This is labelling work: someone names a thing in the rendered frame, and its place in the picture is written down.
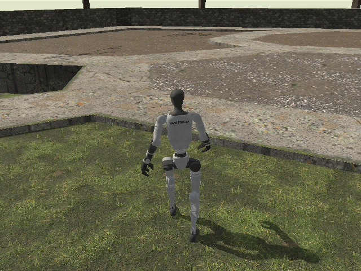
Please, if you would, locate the robot left thigh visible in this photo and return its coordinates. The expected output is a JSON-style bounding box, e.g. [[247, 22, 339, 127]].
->
[[162, 157, 175, 185]]

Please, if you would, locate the right robot hand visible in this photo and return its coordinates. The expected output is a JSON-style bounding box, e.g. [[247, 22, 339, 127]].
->
[[197, 143, 210, 152]]

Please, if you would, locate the robot right forearm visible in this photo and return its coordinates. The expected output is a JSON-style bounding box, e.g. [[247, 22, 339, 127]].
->
[[203, 133, 210, 146]]

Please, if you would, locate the robot right upper arm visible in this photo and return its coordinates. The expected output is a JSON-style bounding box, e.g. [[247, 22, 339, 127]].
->
[[190, 112, 208, 141]]

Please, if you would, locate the humanoid robot torso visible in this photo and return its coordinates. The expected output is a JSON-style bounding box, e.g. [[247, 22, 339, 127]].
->
[[166, 110, 192, 169]]

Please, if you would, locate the robot left upper arm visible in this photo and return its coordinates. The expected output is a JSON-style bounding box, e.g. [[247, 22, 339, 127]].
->
[[152, 114, 167, 146]]

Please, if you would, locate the robot left forearm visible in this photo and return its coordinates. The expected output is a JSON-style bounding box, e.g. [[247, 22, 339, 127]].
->
[[143, 137, 157, 164]]

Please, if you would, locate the left robot hand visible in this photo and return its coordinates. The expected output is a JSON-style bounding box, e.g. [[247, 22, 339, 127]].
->
[[141, 161, 153, 177]]

